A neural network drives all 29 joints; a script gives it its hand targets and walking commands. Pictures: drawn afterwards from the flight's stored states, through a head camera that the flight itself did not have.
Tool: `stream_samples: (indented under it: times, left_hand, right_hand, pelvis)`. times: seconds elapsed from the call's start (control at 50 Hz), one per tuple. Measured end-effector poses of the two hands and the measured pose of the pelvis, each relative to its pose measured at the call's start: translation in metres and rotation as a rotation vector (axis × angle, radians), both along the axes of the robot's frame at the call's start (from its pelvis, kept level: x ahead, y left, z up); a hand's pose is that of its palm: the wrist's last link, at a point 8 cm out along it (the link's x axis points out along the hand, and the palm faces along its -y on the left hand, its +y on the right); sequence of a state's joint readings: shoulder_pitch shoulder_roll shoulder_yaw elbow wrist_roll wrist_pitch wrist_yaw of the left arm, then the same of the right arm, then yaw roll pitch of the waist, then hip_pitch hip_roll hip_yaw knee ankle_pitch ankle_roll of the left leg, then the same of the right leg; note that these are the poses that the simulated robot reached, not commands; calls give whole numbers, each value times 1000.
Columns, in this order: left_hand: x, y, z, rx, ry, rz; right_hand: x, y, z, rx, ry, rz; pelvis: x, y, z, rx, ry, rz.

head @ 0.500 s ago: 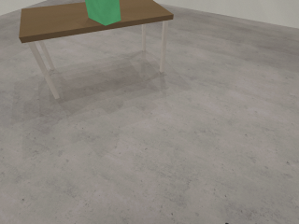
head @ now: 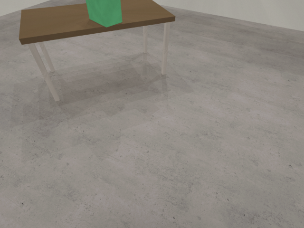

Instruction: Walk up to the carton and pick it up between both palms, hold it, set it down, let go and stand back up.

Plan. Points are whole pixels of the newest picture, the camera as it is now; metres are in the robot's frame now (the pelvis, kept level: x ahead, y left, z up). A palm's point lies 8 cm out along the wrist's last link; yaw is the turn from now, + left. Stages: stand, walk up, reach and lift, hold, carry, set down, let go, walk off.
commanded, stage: stand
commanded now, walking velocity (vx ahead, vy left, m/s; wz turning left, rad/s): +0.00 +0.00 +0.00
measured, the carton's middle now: (103, 5) +1.72 +0.34 -0.02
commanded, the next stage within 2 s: walk up in 0.30 s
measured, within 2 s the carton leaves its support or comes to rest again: neither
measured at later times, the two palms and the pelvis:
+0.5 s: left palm out of the picture +0.07 +0.25 -0.12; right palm out of the picture +0.06 -0.24 -0.12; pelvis +0.00 +0.00 +0.00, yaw +0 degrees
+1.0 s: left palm out of the picture +0.16 +0.35 -0.14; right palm out of the picture +0.13 -0.17 -0.11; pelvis +0.12 +0.08 -0.01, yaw +5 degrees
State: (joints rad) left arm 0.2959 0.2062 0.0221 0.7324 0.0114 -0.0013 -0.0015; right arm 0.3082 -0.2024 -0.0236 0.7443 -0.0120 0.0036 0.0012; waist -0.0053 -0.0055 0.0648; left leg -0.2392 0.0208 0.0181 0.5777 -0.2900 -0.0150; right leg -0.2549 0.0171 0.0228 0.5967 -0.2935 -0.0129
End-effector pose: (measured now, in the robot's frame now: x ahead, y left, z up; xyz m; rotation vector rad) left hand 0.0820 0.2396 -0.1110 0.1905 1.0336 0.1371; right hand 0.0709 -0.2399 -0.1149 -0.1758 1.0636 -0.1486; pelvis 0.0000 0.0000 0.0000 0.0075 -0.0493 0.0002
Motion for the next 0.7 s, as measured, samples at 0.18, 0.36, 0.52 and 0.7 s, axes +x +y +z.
stream_samples:
  times: [0.18, 0.36, 0.52, 0.7]
  left_hand:
    - [-6, 2, -2, 1, 20, 5]
    - [-12, 4, -3, 1, 41, 11]
    - [-15, 6, -4, 2, 54, 7]
    - [-47, 50, -13, 23, 58, 141]
  right_hand:
    - [-4, 1, 0, -1, 13, -3]
    - [-7, 2, -1, -4, 27, -8]
    - [-11, 2, -1, -6, 43, -4]
    - [22, 16, 1, -46, 82, 142]
  pelvis:
    - [0, 1, 1, 0, 1, -2]
    - [0, 3, 2, 0, 2, -4]
    - [2, 5, 3, -4, 5, 5]
    - [30, 33, -5, -34, 15, 130]
